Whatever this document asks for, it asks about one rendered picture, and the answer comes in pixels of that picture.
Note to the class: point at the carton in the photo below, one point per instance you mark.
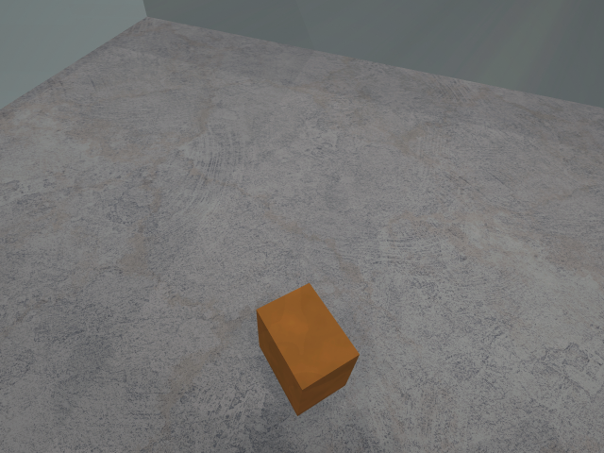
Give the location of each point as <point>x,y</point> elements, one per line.
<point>306,348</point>

